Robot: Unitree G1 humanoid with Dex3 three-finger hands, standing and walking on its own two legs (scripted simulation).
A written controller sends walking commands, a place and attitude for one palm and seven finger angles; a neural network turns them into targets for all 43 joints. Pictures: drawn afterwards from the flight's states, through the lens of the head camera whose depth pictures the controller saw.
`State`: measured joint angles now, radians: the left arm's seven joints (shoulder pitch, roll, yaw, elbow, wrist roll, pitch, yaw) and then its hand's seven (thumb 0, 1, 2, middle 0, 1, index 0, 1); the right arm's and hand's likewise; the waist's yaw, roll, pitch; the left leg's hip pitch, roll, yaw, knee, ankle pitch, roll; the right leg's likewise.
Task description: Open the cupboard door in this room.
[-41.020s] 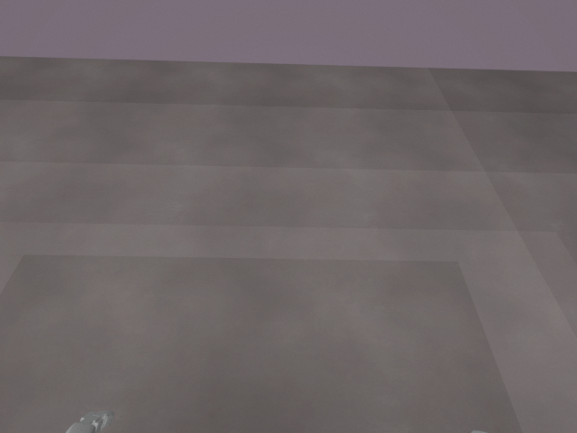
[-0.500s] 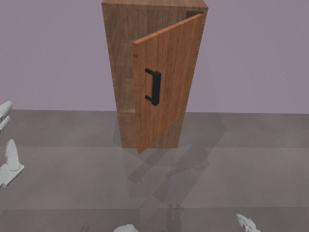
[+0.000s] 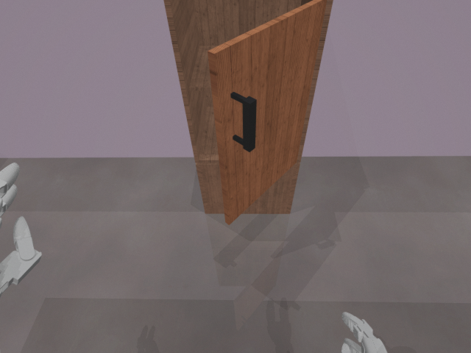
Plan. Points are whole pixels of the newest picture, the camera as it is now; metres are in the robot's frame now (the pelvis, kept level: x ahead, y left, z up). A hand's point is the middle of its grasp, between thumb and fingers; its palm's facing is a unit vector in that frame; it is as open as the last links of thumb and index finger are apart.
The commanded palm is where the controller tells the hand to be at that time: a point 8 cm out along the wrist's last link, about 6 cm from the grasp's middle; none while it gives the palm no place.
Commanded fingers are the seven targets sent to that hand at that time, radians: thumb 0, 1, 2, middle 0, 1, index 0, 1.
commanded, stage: let the arm hang, fingers relaxed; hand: left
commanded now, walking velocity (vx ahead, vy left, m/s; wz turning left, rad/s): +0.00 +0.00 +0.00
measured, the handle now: (242, 122) +0.59 +0.02 +0.07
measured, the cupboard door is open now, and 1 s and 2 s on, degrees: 48 48 48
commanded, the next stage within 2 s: look to check the result in 1.08 s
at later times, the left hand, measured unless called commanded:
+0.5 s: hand out of the picture -0.01 +0.21 -0.16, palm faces +0.08 -0.97 -0.24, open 7.1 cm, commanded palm none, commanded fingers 0.00 0.90 0.90 -0.20 -0.30 -0.20 -0.30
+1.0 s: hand out of the picture -0.01 +0.18 -0.16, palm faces +0.07 -0.99 -0.15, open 7.3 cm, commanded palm none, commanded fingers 0.00 0.90 0.90 -0.20 -0.30 -0.20 -0.30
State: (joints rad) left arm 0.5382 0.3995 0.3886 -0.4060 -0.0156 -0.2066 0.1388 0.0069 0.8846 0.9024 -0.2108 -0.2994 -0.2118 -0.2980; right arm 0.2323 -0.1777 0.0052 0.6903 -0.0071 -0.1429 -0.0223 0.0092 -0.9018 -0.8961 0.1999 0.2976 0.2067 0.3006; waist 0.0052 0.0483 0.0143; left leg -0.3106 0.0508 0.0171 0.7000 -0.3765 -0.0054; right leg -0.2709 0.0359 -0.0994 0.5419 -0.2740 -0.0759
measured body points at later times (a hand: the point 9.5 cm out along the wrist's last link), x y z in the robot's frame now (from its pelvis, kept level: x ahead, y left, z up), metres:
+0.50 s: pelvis +0.01 +0.01 +0.01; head +0.03 +0.01 +0.46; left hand -0.01 +0.26 -0.14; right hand +0.02 -0.21 -0.15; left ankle +0.00 +0.13 -0.73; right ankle +0.01 -0.07 -0.73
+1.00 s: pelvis +0.01 +0.03 +0.01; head +0.01 +0.02 +0.46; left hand -0.02 +0.23 -0.15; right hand -0.02 -0.17 -0.16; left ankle +0.00 +0.13 -0.73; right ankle +0.01 -0.07 -0.73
